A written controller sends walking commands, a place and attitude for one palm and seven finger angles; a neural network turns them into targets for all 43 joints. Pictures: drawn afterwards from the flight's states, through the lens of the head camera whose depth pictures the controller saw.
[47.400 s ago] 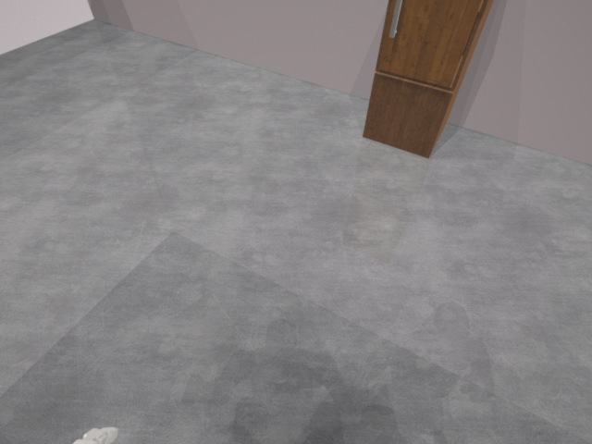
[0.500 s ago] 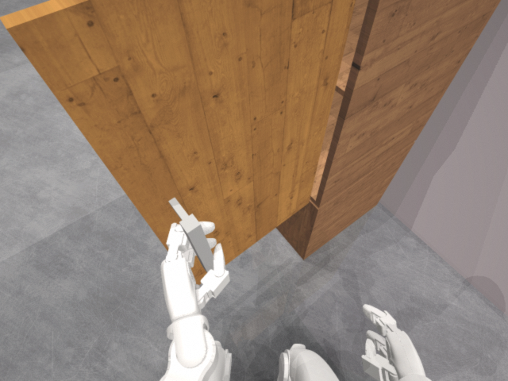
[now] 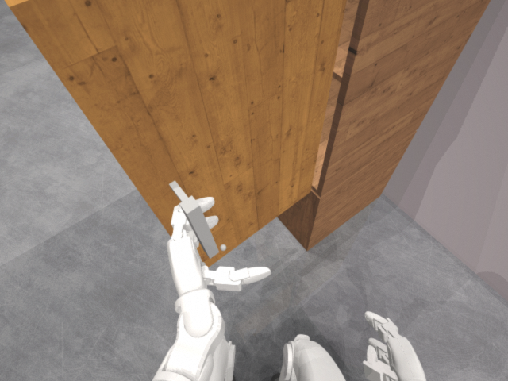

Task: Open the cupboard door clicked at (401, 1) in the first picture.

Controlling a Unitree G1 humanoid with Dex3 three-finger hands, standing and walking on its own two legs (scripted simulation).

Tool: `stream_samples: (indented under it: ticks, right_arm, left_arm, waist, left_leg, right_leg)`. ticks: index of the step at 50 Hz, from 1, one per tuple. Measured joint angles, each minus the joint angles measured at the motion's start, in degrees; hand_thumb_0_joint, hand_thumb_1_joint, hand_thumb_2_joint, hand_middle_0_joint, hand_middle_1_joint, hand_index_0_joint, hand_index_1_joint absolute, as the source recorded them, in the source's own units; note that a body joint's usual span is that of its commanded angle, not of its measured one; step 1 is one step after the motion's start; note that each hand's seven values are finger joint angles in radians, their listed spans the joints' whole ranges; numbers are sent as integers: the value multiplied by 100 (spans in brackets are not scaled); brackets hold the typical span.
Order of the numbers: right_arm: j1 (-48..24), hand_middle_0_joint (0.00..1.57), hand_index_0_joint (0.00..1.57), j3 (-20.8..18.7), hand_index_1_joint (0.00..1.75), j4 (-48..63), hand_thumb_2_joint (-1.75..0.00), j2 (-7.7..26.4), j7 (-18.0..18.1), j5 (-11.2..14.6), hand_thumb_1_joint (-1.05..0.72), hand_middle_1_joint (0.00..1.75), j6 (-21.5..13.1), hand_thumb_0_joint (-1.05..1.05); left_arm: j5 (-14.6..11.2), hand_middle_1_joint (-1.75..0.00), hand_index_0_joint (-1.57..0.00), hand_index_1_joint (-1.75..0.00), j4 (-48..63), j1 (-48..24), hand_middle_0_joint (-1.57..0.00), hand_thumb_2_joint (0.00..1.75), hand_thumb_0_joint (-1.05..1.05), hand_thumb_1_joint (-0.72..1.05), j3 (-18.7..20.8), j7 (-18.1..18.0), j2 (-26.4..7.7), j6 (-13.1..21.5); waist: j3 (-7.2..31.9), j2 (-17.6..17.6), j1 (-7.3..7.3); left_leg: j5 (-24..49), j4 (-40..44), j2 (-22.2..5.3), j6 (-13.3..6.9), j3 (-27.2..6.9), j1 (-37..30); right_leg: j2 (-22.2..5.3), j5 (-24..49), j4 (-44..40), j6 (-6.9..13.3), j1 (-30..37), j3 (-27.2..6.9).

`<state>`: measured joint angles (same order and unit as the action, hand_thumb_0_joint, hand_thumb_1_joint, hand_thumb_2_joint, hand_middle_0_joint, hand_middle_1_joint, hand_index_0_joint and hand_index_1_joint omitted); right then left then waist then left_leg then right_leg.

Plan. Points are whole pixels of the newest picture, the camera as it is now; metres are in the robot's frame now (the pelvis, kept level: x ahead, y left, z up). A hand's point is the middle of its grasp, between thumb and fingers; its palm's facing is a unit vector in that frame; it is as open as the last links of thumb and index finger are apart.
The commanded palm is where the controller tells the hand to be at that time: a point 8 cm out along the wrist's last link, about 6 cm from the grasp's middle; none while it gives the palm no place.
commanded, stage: open thumb and fingers to let go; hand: left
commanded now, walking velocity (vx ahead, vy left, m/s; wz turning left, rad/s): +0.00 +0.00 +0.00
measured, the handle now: (195, 222) +0.36 +0.10 +0.03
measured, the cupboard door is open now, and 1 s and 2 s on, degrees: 92 94 94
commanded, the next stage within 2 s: slide the hand sideways off the handle in 0.22 s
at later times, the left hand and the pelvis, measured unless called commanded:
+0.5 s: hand (212, 266) +0.29 +0.07 +0.01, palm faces -0.19 -0.98 -0.03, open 15.8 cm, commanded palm +0.28 +0.10 +0.02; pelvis +0.00 +0.05 -0.01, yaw -2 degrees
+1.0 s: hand (190, 291) +0.25 +0.10 +0.02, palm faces -0.13 -0.99 +0.04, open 16.1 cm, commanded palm +0.23 +0.15 +0.02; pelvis +0.02 +0.07 -0.01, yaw -3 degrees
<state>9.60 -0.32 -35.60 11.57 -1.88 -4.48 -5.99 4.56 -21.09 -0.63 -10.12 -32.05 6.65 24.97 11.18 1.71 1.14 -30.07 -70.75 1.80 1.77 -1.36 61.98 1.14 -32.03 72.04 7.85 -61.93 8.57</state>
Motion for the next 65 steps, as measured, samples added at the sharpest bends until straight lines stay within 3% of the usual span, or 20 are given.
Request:
stream_samples:
  ticks: [6, 18, 21, 24, 27, 30, 35, 39, 43, 55, 65]
  right_arm:
    - [-55, 20, 20, -6, 30, 64, -90, 1, 0, -13, -91, 30, 6, 1]
    - [-68, 20, 20, 86, 30, 135, -90, -45, -25, -25, -91, 30, 39, 1]
    - [17, 20, 20, 101, 30, 309, -90, -4, -83, 51, -91, 30, 120, 1]
    - [93, 20, 20, 76, 30, 473, -89, 81, -94, 184, -91, 30, 210, 1]
    - [142, 20, 20, 55, 30, 612, -89, 159, -87, 297, -91, 30, 314, 1]
    - [204, 20, 20, 46, 30, 737, -90, 185, -113, 327, -91, 30, 412, 1]
    - [307, 20, 20, 71, 30, 915, -90, 125, -195, 300, -91, 30, 524, 2]
    - [346, 20, 20, 104, 30, 1010, -90, 68, -224, 282, -91, 30, 590, 2]
    - [303, 20, 20, 131, 30, 1057, -90, 39, -218, 294, -91, 30, 632, 2]
    - [124, 20, 20, 173, 30, 1267, -90, 3, -107, 335, -91, 30, 569, 1]
    - [114, 20, 20, 144, 30, 1306, -90, 36, -14, 346, -91, 30, 451, 1]
  left_arm:
    - [92, -90, -31, -91, -86, -39, -25, 31, 0, -47, -121, -37, -4, 26]
    - [230, -62, -41, -65, -143, -15, -39, 30, -1, -50, -427, -21, -75, 45]
    - [120, -54, -33, -57, -4, 91, -35, 30, -1, -50, -465, 1016, -442, 269]
    - [-235, -46, -25, -48, 167, 122, -29, 30, -1, -50, -590, 2117, -853, 401]
    - [-613, -40, -20, -41, 348, 165, -23, 30, -1, -50, -668, 2532, -862, 290]
    - [-603, -36, -21, -38, 511, 285, -18, 30, -1, -50, -683, 2446, -667, 140]
    - [-283, -36, -22, -35, 827, 647, -16, 30, -1, -50, -810, 2120, -451, 16]
    - [-7, -34, -20, -34, 1146, 1047, -16, 30, -1, -50, -905, 1930, -466, 91]
    - [107, -33, -19, -32, 1424, 1375, -15, 30, -1, -50, -986, 1910, -589, 131]
    - [-72, -31, -19, -32, 2182, 2259, -15, 30, -1, -50, -911, 2279, -795, 188]
    - [-380, -30, -17, -31, 2632, 2849, -14, 30, -1, -50, -518, 2781, -1027, 276]
  waist:
    - [12, -9, -5]
    - [25, 7, -39]
    - [2, 21, -29]
    - [-41, 97, -56]
    - [-100, 164, -81]
    - [-98, 160, -86]
    - [-19, 81, -39]
    - [10, 29, -39]
    - [14, 22, -73]
    - [37, 44, -198]
    - [42, 11, -254]
  left_leg:
    - [-26, -34, 10, -37, 15, 0]
    - [-102, -115, 30, -225, 75, -20]
    - [-133, -222, 69, -288, 84, 54]
    - [-202, -386, 71, -355, 105, 129]
    - [-253, -464, 53, -430, 173, 133]
    - [-265, -454, 48, -502, 279, 123]
    - [-304, -439, 44, -587, 413, 115]
    - [-365, -485, 43, -619, 434, 116]
    - [-419, -550, 53, -631, 414, 134]
    - [-490, -620, 77, -612, 360, 171]
    - [-552, -756, 36, -515, 270, 254]
  right_leg:
    - [-8, 5, -14, -11, 23, -16]
    - [-22, 16, -54, -153, 95, -76]
    - [-64, -16, 41, -191, 40, -76]
    - [-72, -57, 157, -241, -13, -88]
    - [-58, -59, 200, -317, -23, -152]
    - [-56, -41, 204, -392, -47, -258]
    - [-50, -51, 220, -477, -89, -394]
    - [-46, -95, 251, -509, -88, -416]
    - [-55, -145, 289, -528, -84, -395]
    - [-74, -236, 350, -516, -96, -343]
    - [-34, -312, 477, -406, -168, -249]
